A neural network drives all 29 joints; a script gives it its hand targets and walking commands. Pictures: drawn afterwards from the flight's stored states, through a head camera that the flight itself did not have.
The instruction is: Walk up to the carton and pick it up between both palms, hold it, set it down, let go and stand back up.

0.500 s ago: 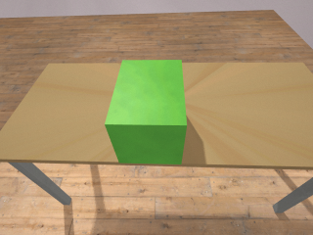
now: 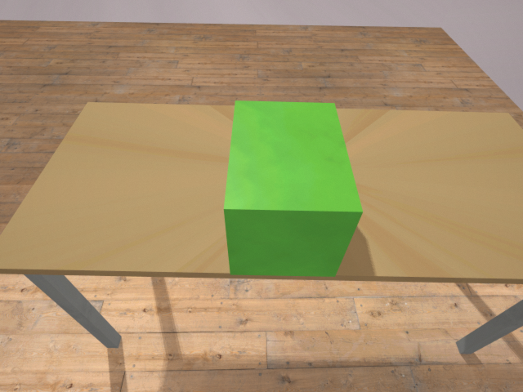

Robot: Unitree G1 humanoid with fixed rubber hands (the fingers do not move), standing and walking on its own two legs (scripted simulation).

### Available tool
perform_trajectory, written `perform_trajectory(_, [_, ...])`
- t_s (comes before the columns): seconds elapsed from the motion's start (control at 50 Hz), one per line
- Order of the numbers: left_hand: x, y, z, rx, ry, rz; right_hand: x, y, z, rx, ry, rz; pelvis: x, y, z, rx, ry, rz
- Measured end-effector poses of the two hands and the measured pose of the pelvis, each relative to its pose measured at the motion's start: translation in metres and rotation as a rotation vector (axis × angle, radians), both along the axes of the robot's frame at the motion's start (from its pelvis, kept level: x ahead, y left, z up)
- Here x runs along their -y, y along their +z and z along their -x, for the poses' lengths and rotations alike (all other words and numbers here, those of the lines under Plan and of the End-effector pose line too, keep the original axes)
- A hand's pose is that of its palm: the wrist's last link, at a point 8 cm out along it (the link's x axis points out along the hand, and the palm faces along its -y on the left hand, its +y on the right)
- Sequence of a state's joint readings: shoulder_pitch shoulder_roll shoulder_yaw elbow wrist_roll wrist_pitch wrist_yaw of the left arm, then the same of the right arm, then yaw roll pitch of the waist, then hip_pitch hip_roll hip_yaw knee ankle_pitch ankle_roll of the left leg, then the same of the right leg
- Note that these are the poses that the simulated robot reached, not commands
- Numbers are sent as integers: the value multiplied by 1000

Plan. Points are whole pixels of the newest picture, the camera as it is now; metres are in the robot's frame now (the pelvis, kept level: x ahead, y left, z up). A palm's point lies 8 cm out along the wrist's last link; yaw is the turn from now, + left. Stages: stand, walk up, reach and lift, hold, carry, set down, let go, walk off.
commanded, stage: walk up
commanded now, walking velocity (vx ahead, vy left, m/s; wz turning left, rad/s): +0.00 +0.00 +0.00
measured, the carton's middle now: (283, 186) +0.51 -0.04 -0.02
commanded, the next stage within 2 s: stand in 0.68 s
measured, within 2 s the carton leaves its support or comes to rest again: neither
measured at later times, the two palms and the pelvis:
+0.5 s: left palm out of the picture -0.02 +0.18 -0.14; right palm out of the picture -0.03 -0.21 -0.14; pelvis +0.01 -0.01 +0.01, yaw +0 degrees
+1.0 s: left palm out of the picture -0.03 +0.17 -0.14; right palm out of the picture -0.02 -0.22 -0.15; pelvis +0.02 -0.02 +0.00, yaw +0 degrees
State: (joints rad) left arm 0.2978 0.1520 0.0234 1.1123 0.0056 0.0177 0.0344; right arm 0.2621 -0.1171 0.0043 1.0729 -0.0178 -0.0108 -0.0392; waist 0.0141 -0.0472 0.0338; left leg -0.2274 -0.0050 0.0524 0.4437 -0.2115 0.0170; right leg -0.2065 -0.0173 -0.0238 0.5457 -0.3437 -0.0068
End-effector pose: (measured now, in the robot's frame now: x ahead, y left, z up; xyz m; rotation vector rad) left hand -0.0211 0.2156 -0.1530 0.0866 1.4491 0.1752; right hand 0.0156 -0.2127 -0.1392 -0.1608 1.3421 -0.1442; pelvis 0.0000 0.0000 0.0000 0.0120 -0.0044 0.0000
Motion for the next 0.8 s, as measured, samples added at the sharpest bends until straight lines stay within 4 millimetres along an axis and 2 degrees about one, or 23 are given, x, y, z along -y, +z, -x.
perform_trajectory(0.06, [5,6,0,3,-14,-13,-1,-9,5,-13,-24,-27,-1,0,0,14,1,9])
perform_trajectory(0.14, [11,13,-1,1,-39,-9,-2,-9,15,-30,-52,-50,1,4,-3,19,2,12])
perform_trajectory(0.26, [21,11,-7,23,-34,8,-1,-7,34,-84,-53,-54,6,5,-4,25,5,14])
perform_trajectory(0.4, [28,9,-3,13,-24,19,2,-5,48,-134,-57,-47,10,5,-5,24,6,14])
perform_trajectory(0.6, [33,10,7,-16,-15,19,1,-7,47,-144,-55,-58,14,5,-8,22,8,14])
perform_trajectory(0.8, [39,10,8,-22,-10,20,2,-8,40,-139,-53,-64,18,5,-12,19,8,14])
